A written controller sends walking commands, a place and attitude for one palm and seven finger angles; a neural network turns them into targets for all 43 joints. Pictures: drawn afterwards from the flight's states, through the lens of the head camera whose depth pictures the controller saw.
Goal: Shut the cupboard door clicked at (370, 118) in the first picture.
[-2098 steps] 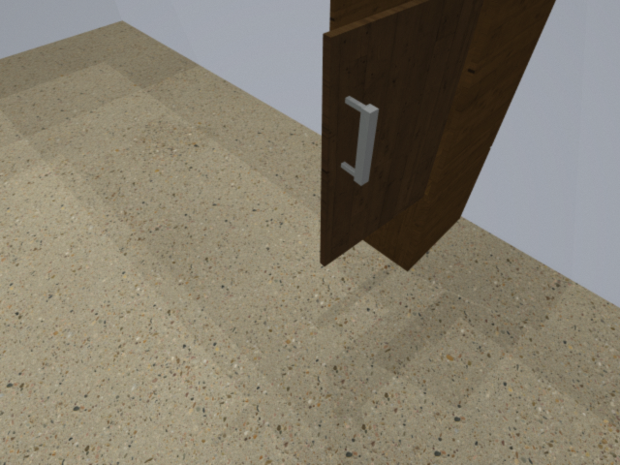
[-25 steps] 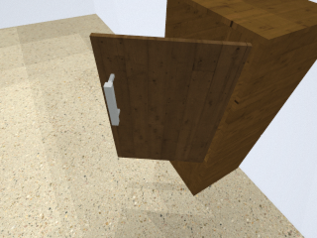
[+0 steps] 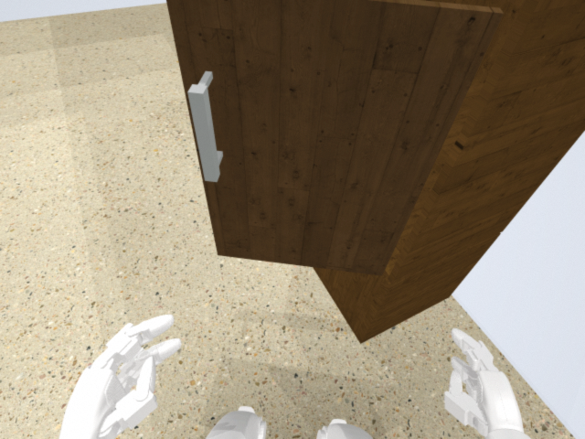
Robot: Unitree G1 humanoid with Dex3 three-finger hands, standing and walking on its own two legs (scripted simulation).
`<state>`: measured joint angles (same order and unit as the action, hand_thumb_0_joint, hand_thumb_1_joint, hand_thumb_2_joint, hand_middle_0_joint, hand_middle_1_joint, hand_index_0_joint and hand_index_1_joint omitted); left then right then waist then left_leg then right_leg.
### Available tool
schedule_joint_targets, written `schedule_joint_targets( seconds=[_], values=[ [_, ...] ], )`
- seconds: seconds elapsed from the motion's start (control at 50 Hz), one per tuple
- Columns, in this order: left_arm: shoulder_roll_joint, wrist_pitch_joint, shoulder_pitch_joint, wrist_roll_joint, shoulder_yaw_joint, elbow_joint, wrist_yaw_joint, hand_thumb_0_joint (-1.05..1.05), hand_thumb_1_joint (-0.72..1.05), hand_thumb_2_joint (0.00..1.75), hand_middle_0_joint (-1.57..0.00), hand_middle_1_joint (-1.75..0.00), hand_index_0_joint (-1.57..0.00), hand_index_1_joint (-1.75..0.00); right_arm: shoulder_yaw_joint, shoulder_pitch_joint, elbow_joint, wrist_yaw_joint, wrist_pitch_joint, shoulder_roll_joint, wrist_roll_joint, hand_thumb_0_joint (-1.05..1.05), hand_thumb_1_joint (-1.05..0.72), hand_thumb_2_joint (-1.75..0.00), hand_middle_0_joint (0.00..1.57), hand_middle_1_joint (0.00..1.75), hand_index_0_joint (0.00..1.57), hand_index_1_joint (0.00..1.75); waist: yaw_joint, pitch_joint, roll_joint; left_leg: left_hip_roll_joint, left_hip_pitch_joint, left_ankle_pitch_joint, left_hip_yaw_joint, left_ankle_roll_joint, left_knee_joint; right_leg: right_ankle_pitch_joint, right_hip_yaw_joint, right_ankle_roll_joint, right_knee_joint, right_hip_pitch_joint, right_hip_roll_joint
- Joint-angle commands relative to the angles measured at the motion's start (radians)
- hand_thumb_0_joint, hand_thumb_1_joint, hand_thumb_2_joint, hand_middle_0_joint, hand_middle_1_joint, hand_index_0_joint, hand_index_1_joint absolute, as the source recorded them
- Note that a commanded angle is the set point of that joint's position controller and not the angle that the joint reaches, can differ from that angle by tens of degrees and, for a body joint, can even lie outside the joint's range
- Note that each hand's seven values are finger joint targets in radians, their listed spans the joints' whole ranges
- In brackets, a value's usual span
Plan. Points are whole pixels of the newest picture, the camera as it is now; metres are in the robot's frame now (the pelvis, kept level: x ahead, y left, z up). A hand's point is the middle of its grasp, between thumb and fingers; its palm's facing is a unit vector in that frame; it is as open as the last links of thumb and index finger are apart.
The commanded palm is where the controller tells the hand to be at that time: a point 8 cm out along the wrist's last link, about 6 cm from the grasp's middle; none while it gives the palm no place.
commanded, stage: raise the hand and make a fist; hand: left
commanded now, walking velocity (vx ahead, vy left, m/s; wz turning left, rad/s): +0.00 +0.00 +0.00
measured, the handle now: (209, 129) +0.53 +0.18 +0.14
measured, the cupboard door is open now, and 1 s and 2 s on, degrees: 56 56 56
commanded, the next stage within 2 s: bring the fist close to the handle in 1.50 s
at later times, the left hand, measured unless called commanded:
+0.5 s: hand (122, 312) +0.23 +0.22 +0.10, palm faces +0.07 -1.00 -0.04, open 3.8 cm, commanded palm +0.20 +0.25 +0.09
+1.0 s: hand (117, 293) +0.25 +0.22 +0.12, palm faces -0.06 -1.00 -0.05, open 3.1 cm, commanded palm +0.23 +0.28 +0.13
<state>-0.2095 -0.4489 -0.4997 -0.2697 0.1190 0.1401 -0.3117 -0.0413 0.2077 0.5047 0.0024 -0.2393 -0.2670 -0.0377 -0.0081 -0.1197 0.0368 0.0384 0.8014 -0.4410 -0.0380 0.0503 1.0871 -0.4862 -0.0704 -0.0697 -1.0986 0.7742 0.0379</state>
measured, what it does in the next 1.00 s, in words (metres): shifts its weight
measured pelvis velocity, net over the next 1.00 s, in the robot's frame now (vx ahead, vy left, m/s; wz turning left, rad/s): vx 0.03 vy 0.04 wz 0.01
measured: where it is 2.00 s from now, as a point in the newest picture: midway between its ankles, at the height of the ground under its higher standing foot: outside the picture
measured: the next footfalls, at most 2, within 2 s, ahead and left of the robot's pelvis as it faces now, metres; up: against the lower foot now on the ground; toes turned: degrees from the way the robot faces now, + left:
none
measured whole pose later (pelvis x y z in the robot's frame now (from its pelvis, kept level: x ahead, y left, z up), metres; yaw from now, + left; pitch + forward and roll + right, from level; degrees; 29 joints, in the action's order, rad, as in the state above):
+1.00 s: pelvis +0.03 +0.04 +0.04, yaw +1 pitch +6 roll -3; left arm -0.28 -0.18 -0.39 -0.27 0.12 -0.16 -0.26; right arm 0.06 0.26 0.49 0.04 -0.20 -0.24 -0.06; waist -0.02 -0.09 -0.05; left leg 0.06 0.59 -0.41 -0.02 0.09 0.89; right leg -0.41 -0.07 -0.02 -0.83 0.53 0.03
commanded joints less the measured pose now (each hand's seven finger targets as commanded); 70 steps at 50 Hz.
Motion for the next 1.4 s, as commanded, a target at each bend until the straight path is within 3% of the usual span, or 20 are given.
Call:
schedule_joint_targets(
  seconds=[0.0, 0.08, 0.14, 0.22, 0.26, 0.32, 0.34, 0.42, 0.48, 0.54, 0.62, 0.7, 0.82, 0.92, 1.02, 1.08, 1.12, 1.18, 1.32, 1.38],
  values=[
    [-0.169, -0.194, 0.182, -0.046, 0.091, -0.618, 0.090, 0.00, 0.90, 0.90, -0.58, -0.72, -0.58, -0.72, -0.014, -0.066, -0.174, 0.021, -0.089, -0.088, 0.009, 0.00, -0.90, -0.90, 0.20, 0.30, 0.20, 0.30, -0.002, -0.197, -0.219, -0.017, -0.081, -0.094, 0.101, -0.019, -0.140, -0.190, 0.185, 0.013, 0.244, -0.010, -0.032],
    [-0.111, -0.233, 0.182, -0.031, -0.033, -0.568, 0.058, 0.00, 0.90, 0.90, -0.66, -0.80, -0.66, -0.80, -0.002, -0.027, -0.099, 0.040, -0.121, -0.106, 0.009, 0.00, -0.90, -0.90, 0.20, 0.30, 0.20, 0.30, 0.078, -0.123, -0.149, -0.030, -0.038, -0.015, 0.117, -0.003, -0.053, -0.098, 0.174, 0.027, 0.235, 0.043, -0.018],
    [-0.099, -0.104, 0.096, -0.018, -0.055, -0.382, -0.016, 0.00, 0.90, 0.90, -0.71, -0.86, -0.71, -0.86, -0.001, -0.011, -0.098, 0.054, -0.101, -0.117, -0.008, 0.00, -0.90, -0.90, 0.20, 0.30, 0.20, 0.30, 0.080, -0.075, -0.033, -0.035, 0.030, 0.008, 0.113, 0.003, -0.045, -0.083, 0.190, 0.058, 0.285, 0.002, -0.030],
    [-0.205, 0.154, -0.037, -0.024, 0.094, -0.337, -0.051, 0.00, 0.90, 0.90, -0.79, -0.94, -0.79, -0.94, -0.011, -0.040, -0.167, 0.064, -0.040, -0.106, -0.034, 0.00, -0.90, -0.90, 0.20, 0.30, 0.20, 0.30, -0.027, -0.203, 0.022, -0.020, -0.020, 0.124, 0.097, 0.003, -0.114, 0.087, 0.210, 0.089, 0.315, -0.217, -0.055],
    [-0.210, 0.198, -0.056, -0.064, 0.180, -0.458, -0.017, 0.00, 0.90, 0.90, -0.82, -0.98, -0.82, -0.98, -0.008, -0.044, -0.191, 0.064, -0.013, -0.072, -0.026, 0.00, -0.90, -0.90, 0.20, 0.30, 0.20, 0.30, -0.065, -0.305, 0.018, -0.017, -0.077, 0.218, 0.097, -0.011, -0.140, 0.290, 0.193, 0.104, 0.290, -0.336, -0.071],
    [-0.187, 0.147, -0.058, -0.095, 0.236, -0.554, 0.067, 0.00, 0.90, 0.90, -0.88, -1.04, -0.88, -1.04, 0.002, -0.042, -0.180, 0.061, -0.001, -0.043, -0.007, 0.00, -0.90, -0.90, 0.20, 0.30, 0.20, 0.30, -0.084, -0.296, -0.001, -0.021, -0.132, 0.329, 0.105, -0.024, -0.173, 0.528, 0.120, 0.082, 0.230, -0.375, -0.041],
    [-0.145, 0.115, -0.068, -0.094, 0.204, -0.548, 0.083, 0.00, 0.90, 0.90, -0.90, -1.06, -0.90, -1.06, 0.000, -0.031, -0.171, 0.059, -0.005, -0.037, -0.005, 0.00, -0.90, -0.90, 0.20, 0.30, 0.20, 0.30, -0.068, -0.253, -0.003, -0.024, -0.144, 0.347, 0.103, -0.028, -0.185, 0.561, 0.101, 0.074, 0.224, -0.342, -0.037],
    [-0.067, 0.006, 0.009, -0.052, 0.051, -0.510, 0.065, 0.00, 0.90, 0.90, -0.97, -1.14, -0.97, -1.14, 0.000, -0.004, -0.137, 0.044, -0.029, -0.070, 0.006, 0.00, -0.90, -0.90, 0.20, 0.30, 0.20, 0.30, 0.012, -0.134, -0.030, -0.034, -0.158, 0.330, 0.112, -0.022, -0.169, 0.425, 0.059, 0.062, 0.201, -0.144, -0.013],
    [-0.077, 0.003, 0.004, -0.036, -0.009, -0.484, 0.000, 0.00, 0.90, 0.90, -1.02, -1.20, -1.02, -1.20, -0.008, 0.020, -0.140, 0.039, -0.050, -0.099, -0.002, 0.00, -0.90, -0.90, 0.20, 0.30, 0.20, 0.30, 0.032, -0.174, -0.063, -0.042, -0.187, 0.292, 0.125, -0.025, -0.180, 0.304, 0.044, 0.052, 0.217, -0.105, -0.012],
    [-0.152, 0.043, 0.022, -0.042, 0.046, -0.533, -0.020, 0.00, 0.90, 0.90, -1.08, -1.26, -1.08, -1.26, -0.013, 0.021, -0.157, 0.049, -0.052, -0.112, -0.012, 0.00, -0.90, -0.90, 0.20, 0.30, 0.20, 0.30, 0.014, -0.245, -0.059, -0.037, -0.221, 0.274, 0.128, -0.021, -0.208, 0.278, 0.056, 0.048, 0.248, -0.170, -0.013],
    [-0.235, 0.072, 0.032, -0.048, 0.176, -0.619, 0.057, 0.00, 0.90, 0.90, -1.15, -1.34, -1.15, -1.34, -0.006, 0.001, -0.171, 0.057, -0.030, -0.092, -0.012, 0.00, -0.90, -0.90, 0.20, 0.30, 0.20, 0.30, -0.041, -0.273, -0.107, -0.043, -0.288, 0.317, 0.144, -0.039, -0.271, 0.288, 0.023, 0.027, 0.244, -0.224, 0.002],
    [-0.129, 0.085, 0.045, -0.062, 0.109, -0.585, 0.108, 0.00, 0.90, 0.90, -1.23, -1.42, -1.23, -1.42, 0.009, -0.007, -0.168, 0.052, -0.014, -0.085, -0.019, 0.00, -0.90, -0.90, 0.20, 0.30, 0.20, 0.30, -0.015, -0.141, -0.122, -0.061, -0.314, 0.242, 0.164, -0.060, -0.333, 0.222, -0.006, 0.029, 0.276, -0.172, 0.009],
    [-0.130, 0.183, 0.140, -0.018, 0.017, -0.468, 0.050, 0.00, 0.90, 0.90, -1.30, -1.50, -1.30, -1.50, 0.022, 0.004, -0.165, 0.049, -0.015, -0.124, -0.024, 0.00, -0.90, -0.90, 0.20, 0.30, 0.20, 0.30, 0.021, -0.040, -0.091, -0.066, -0.299, 0.127, 0.194, -0.045, -0.386, 0.174, 0.003, 0.032, 0.339, -0.176, 0.003],
    [-0.251, 0.198, 0.245, -0.022, 0.144, -0.557, 0.066, 0.00, 0.90, 0.90, -1.30, -1.50, -1.30, -1.50, 0.033, -0.012, -0.168, 0.058, -0.025, -0.119, -0.018, 0.00, -0.90, -0.90, 0.20, 0.30, 0.20, 0.30, -0.015, -0.117, -0.132, -0.062, -0.376, 0.132, 0.200, -0.054, -0.431, 0.184, 0.008, 0.024, 0.362, -0.254, -0.001],
    [-0.225, 0.161, 0.288, -0.046, 0.159, -0.563, 0.104, 0.00, 0.90, 0.90, -1.30, -1.50, -1.30, -1.50, 0.047, -0.023, -0.140, 0.056, -0.039, -0.104, -0.017, 0.00, -0.90, -0.90, 0.20, 0.30, 0.20, 0.30, -0.015, -0.104, -0.139, -0.067, -0.422, 0.162, 0.198, -0.060, -0.461, 0.201, 0.002, 0.023, 0.389, -0.277, 0.003],
    [-0.170, 0.195, 0.302, -0.044, 0.098, -0.468, 0.074, 0.00, 0.90, 0.90, -1.30, -1.50, -1.30, -1.50, 0.045, -0.022, -0.116, 0.053, -0.048, -0.112, -0.026, 0.00, -0.90, -0.90, 0.20, 0.30, 0.20, 0.30, 0.006, -0.042, -0.126, -0.066, -0.408, 0.129, 0.192, -0.055, -0.476, 0.191, 0.000, 0.029, 0.417, -0.272, -0.002],
    [-0.143, 0.245, 0.247, -0.045, 0.072, -0.367, 0.039, 0.00, 0.90, 0.90, -1.30, -1.50, -1.30, -1.50, 0.042, -0.018, -0.111, 0.053, -0.052, -0.122, -0.029, 0.00, -0.90, -0.90, 0.20, 0.30, 0.20, 0.30, 0.008, -0.004, -0.053, -0.061, -0.378, 0.114, 0.184, -0.041, -0.480, 0.195, 0.005, 0.032, 0.445, -0.288, -0.005],
    [-0.159, 0.294, 0.240, -0.046, 0.078, -0.371, 0.005, 0.00, 0.90, 0.90, -1.30, -1.50, -1.30, -1.50, 0.035, -0.019, -0.122, 0.056, -0.056, -0.127, -0.032, 0.00, -0.90, -0.90, 0.20, 0.30, 0.20, 0.30, -0.002, -0.042, -0.034, -0.049, -0.374, 0.135, 0.158, -0.031, -0.471, 0.207, 0.015, 0.038, 0.462, -0.320, -0.014],
    [-0.263, 0.170, 0.316, -0.047, 0.201, -0.565, 0.092, 0.00, 0.90, 0.90, -1.30, -1.50, -1.30, -1.50, 0.039, -0.027, -0.114, 0.053, -0.069, -0.107, -0.008, 0.00, -0.90, -0.90, 0.20, 0.30, 0.20, 0.30, -0.025, -0.116, -0.124, -0.043, -0.435, 0.235, 0.140, -0.036, -0.454, 0.247, 0.027, 0.027, 0.441, -0.354, -0.010],
    [-0.196, 0.137, 0.293, -0.037, 0.141, -0.507, 0.101, 0.00, 0.90, 0.90, -1.30, -1.50, -1.30, -1.50, 0.040, -0.023, -0.098, 0.044, -0.072, -0.104, -0.011, 0.00, -0.90, -0.90, 0.20, 0.30, 0.20, 0.30, -0.001, -0.072, -0.127, -0.046, -0.428, 0.213, 0.139, -0.037, -0.449, 0.233, 0.019, 0.030, 0.436, -0.314, -0.010]
  ],
)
